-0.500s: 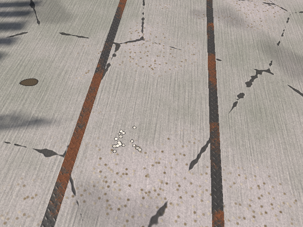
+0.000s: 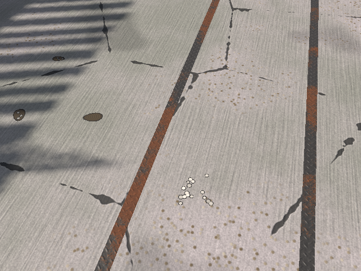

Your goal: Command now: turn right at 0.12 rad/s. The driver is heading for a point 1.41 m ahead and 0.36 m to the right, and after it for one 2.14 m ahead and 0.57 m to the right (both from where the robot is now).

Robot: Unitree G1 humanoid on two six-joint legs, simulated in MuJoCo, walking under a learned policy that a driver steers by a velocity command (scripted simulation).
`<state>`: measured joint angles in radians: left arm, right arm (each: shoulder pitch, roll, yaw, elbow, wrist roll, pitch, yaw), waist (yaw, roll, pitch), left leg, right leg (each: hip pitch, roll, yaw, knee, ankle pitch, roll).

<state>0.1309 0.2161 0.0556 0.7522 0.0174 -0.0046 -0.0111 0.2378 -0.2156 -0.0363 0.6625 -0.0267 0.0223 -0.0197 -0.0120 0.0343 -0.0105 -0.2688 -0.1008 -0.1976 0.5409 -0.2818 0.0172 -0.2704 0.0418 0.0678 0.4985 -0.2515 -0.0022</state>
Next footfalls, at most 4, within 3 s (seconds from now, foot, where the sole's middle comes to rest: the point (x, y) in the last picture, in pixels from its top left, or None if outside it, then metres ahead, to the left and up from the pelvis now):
0.62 right None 0.05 -0.17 -0.77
1.04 left None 0.17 0.03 -0.77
1.52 left None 0.21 0.04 -0.77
2.00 right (235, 264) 0.54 -0.15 -0.77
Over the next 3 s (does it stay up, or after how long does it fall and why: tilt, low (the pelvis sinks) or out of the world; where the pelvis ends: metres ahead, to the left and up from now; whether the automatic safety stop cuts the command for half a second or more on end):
stays up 0.60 -0.09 0.00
